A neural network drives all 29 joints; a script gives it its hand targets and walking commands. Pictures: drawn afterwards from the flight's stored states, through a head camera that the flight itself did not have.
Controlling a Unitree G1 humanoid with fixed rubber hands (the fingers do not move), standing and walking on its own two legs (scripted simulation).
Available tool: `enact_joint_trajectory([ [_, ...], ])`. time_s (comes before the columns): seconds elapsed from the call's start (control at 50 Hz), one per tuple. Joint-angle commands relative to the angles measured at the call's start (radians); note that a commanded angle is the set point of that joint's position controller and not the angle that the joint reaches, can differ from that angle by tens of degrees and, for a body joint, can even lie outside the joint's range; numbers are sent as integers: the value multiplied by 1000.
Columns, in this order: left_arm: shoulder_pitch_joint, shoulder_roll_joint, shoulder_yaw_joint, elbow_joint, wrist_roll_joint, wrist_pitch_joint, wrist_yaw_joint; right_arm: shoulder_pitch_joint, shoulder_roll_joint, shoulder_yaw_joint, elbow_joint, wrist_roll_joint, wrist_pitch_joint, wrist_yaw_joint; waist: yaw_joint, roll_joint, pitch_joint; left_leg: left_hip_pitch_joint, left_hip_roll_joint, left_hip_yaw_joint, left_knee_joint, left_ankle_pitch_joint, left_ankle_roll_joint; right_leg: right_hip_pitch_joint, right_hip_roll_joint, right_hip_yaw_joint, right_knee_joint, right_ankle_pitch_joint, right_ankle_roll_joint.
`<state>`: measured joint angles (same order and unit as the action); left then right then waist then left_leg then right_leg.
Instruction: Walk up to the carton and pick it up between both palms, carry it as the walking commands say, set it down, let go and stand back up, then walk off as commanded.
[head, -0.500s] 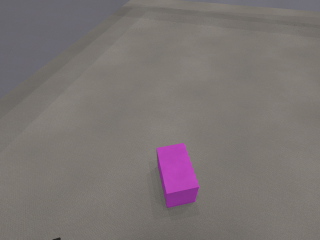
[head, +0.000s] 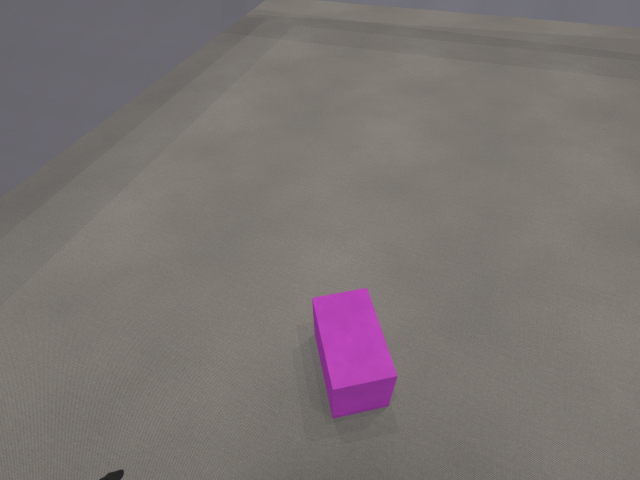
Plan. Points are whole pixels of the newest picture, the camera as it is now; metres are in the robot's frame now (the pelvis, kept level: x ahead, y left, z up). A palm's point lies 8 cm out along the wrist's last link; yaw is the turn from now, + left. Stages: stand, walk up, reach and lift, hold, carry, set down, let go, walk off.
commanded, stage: walk up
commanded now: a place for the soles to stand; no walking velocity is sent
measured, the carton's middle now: (350, 351) +0.59 -0.07 -0.64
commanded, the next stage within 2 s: none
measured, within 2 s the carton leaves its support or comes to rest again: neither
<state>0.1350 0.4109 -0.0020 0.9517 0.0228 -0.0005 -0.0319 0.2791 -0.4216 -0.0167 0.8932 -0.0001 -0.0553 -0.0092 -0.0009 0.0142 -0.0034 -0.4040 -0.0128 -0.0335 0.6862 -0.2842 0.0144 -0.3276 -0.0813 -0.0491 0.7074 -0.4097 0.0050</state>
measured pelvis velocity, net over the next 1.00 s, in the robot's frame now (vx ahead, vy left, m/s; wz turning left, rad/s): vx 0.07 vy -0.24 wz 0.07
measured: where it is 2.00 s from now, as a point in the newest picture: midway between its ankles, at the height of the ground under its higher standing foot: outside the picture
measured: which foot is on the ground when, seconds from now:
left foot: down 0.00-0.32, up 0.34-0.78, down 0.80-0.96, up 0.98-1.00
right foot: down 0.00-0.00, up 0.02-0.32, down 0.34-0.80, up 0.82-0.94, down 0.96-1.00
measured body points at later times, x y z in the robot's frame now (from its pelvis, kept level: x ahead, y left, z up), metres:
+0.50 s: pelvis +0.05 -0.17 +0.01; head +0.06 -0.18 +0.46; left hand +0.04 +0.15 -0.10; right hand +0.10 -0.51 -0.11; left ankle +0.04 +0.02 -0.64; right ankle +0.04 -0.23 -0.72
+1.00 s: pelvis +0.07 -0.24 -0.01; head +0.09 -0.24 +0.44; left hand +0.15 +0.09 -0.11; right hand +0.16 -0.56 -0.13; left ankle +0.14 -0.08 -0.71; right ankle +0.11 -0.35 -0.72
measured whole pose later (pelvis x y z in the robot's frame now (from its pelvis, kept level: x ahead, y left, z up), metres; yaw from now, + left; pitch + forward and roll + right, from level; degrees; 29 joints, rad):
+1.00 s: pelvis +0.07 -0.24 -0.01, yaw +4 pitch -4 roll +2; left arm 0.21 0.42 0.03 0.83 0.00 -0.01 0.00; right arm 0.25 -0.42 -0.02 0.89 0.00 0.00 -0.05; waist 0.00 -0.01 0.13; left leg -0.43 -0.02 -0.07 0.83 -0.38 0.06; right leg -0.34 -0.02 0.03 0.80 -0.39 0.02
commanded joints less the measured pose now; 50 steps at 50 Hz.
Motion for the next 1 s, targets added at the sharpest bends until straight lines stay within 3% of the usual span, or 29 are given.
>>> enact_joint_trajectory([
  [0.0, -70, 242, 137, -178, 43, 52, -35, 221, -411, -161, -14, -29, -65, -85, -67, -33, 22, 258, 348, -724, -405, -432, 208, -390, -7, 180, 375, -176, -35],
  [0.08, -23, 247, 153, -187, 39, 58, -43, 168, -360, -147, -34, -26, -67, -91, -37, 0, 8, 272, 279, -561, -311, -228, 188, -385, -24, 175, 357, -85, -17],
  [0.16, -15, 254, 162, -194, 33, 65, -63, 146, -379, -150, -45, -40, -59, -85, -39, 91, -18, 158, 245, -489, -283, -337, 185, -291, -11, 136, 300, -131, 2],
  [0.2, 47, 255, 165, -172, 25, 61, -66, 106, -379, -149, -51, -45, -53, -79, -8, 199, -17, 73, 236, -402, -296, -359, 174, -206, -5, 63, 252, -145, -11],
  [0.24, 137, 247, 166, -152, 16, 47, -60, 45, -378, -147, -59, -42, -39, -78, 43, 202, -55, -34, 225, -321, -209, -256, 158, -10, -2, 50, 68, -92, -26],
  [0.26, 224, 253, 175, -121, 17, 41, -54, 7, -338, -127, -64, -41, -34, -80, 120, 101, -59, -159, 159, -213, -60, -204, 123, 174, 19, 35, -73, -47, -32],
  [0.28, 375, 339, 197, -102, 42, 28, -36, 6, -223, -96, -66, -40, -28, -85, 209, -212, -10, -358, -33, -88, 384, -221, 54, 307, -113, 351, -385, -300, -28],
  [0.3, 290, 398, 191, -138, 43, 20, -24, 66, -146, -62, -71, -24, -21, -103, 145, -403, 103, -549, -110, -45, 553, -307, -6, 224, -267, 600, -504, -284, -37],
  [0.32, 197, 405, 189, -190, 41, 18, -16, 49, -222, -80, -60, -13, -14, -109, 105, -288, 194, -535, -68, -87, 641, -244, 0, 109, -268, 587, -554, -223, -27],
  [0.34, 118, 357, 178, -198, 28, 18, -19, 48, -274, -106, -40, -3, -11, -107, 56, -134, 177, -410, -21, -124, 581, -156, 14, 59, -214, 452, -548, -235, 15],
  [0.38, 94, 287, 171, -217, 30, 18, -11, 142, -258, -110, 2, 7, 0, -90, 12, -107, 191, -292, 8, -52, 484, -16, 10, 53, -139, 247, -457, 47, 69],
  [0.42, 146, 272, 159, -218, 36, 8, -10, 148, -231, -93, -2, 10, 3, -71, 35, -185, 152, -240, -13, 16, 410, -19, -6, 119, -93, 170, -410, 245, 50],
  [0.48, 222, 239, 153, -216, 22, -2, 3, 92, -184, -74, -23, 9, 11, -63, 60, -117, 117, -213, -32, 34, 311, 2, -12, 245, -96, 105, -378, 573, 65],
  [0.6, 309, 202, 146, -204, 4, 12, 30, 8, -158, -55, -53, 10, 24, -60, 111, -79, 1, -254, -36, 48, 149, -50, -20, 527, -102, 116, -253, 803, 50],
  [0.62, 302, 201, 146, -215, 0, 14, 32, 11, -161, -57, -49, 3, 26, -59, 98, -55, -9, -244, -29, 68, 115, -69, -7, 528, -122, 129, -253, 812, 69],
  [0.66, 196, 198, 149, -216, 2, 20, 39, 131, -173, -68, -18, 0, 25, -57, 30, -138, 14, -91, -35, 106, -19, -74, 11, 434, -77, 56, -251, 1003, 204],
  [0.68, 145, 199, 146, -226, -3, 20, 41, 188, -175, -71, 2, 6, 28, -56, -11, -122, 1, 5, -32, 147, -82, 0, 4, 383, -60, 27, -170, 1068, 182],
  [0.72, 75, 188, 139, -237, -29, 6, 49, 274, -179, -85, 15, -1, 27, -60, -97, -63, -59, 270, 6, 92, -214, 234, 130, 174, -31, -33, 156, 1063, 198],
  [0.74, 101, 153, 124, -245, -41, -3, 55, 243, -217, -92, -7, -18, 28, -67, -117, 120, -71, 395, 110, -131, -239, 411, 267, -13, 55, -31, 379, 853, 211],
  [0.76, 122, 159, 134, -238, -51, 3, 58, 179, -235, -89, -40, -10, 26, -78, -88, 234, -114, 467, 283, -473, -178, 546, 405, -198, 143, 97, 642, 85, 178],
  [0.78, 153, 179, 128, -222, -41, 18, 61, 71, -223, -85, -77, 3, 27, -84, -18, 167, -52, 203, 390, -569, -224, 333, 446, -145, 57, 267, 671, -215, 127],
  [0.8, 160, 183, 126, -203, -33, 24, 56, -7, -206, -70, -87, -2, 28, -82, 32, 121, 36, -34, 366, -477, -247, 77, 373, -77, 16, 287, 577, -293, 34],
  [0.82, 207, 167, 118, -196, -41, 21, 42, -155, -225, -73, -103, -21, 23, -82, 81, 215, 128, -201, 374, -495, -244, 67, 326, -16, -17, 354, 451, -343, 32],
  [0.86, 296, 176, 109, -112, -45, 0, 29, -271, -225, -46, -122, -36, 27, -59, 144, 187, 157, -298, 226, -310, -205, -3, 179, 129, 4, 209, 20, -163, -29],
  [0.88, 332, 173, 121, -86, -24, -15, 32, -194, -189, -50, -107, -33, 46, -41, 111, 106, 116, -267, 103, -218, -46, -37, 110, 216, 39, 139, -180, -64, -17],
  [0.9, 325, 269, 143, -81, 1, -33, 47, -88, -127, -44, -92, -35, 62, -27, 106, -177, 115, -325, -53, -155, 206, -148, 56, 184, -96, 384, -368, -102, -7],
  [0.92, 208, 356, 154, -122, 7, -36, 57, -5, -146, -56, -86, -43, 73, -27, 33, -165, 112, -298, -87, -171, 329, -251, -12, 46, -295, 670, -436, -91, -86],
  [0.94, 140, 384, 164, -131, -11, -31, 66, 6, -244, -87, -88, -38, 83, -20, 2, -35, 100, -204, -41, -208, 432, -236, -17, -32, -353, 633, -391, -74, -172],
  [0.98, 56, 375, 154, -120, -13, -42, 92, -37, -233, -109, -85, -52, 97, 6, -6, 18, 142, -210, -21, -190, 565, -162, -8, -98, -338, 498, -342, -14, -235],
])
